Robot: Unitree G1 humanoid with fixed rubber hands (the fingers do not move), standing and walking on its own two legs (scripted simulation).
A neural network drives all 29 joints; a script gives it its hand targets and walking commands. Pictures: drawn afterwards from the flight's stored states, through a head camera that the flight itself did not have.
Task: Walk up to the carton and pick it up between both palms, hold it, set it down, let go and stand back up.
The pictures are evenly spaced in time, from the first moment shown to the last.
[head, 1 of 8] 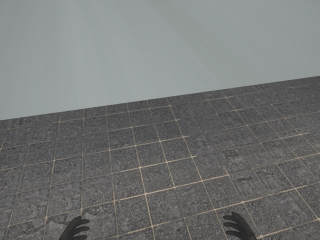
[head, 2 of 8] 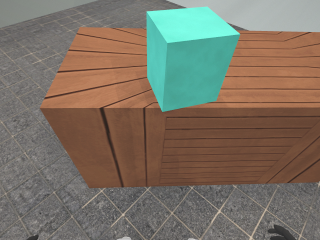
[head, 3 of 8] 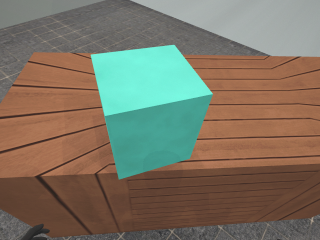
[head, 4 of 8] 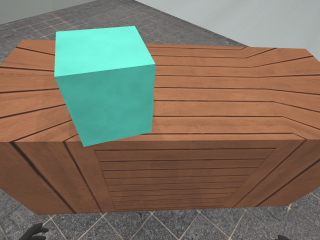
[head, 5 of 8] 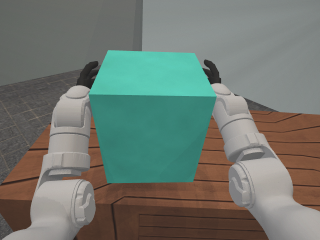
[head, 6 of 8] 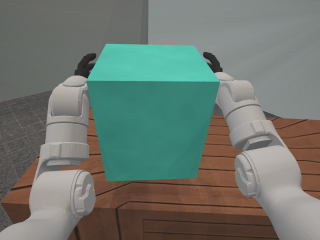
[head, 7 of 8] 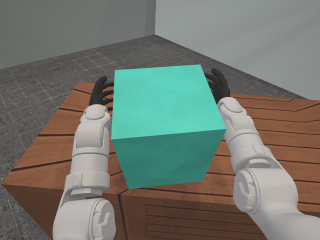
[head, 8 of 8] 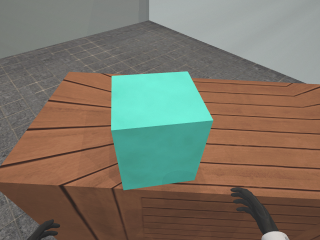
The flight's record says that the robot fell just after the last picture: no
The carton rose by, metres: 0.21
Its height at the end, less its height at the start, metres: +0.00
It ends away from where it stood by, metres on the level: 0.03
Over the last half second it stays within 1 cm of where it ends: yes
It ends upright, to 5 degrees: yes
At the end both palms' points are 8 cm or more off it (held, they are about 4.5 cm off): yes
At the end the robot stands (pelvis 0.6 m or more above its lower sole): yes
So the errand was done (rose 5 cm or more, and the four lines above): yes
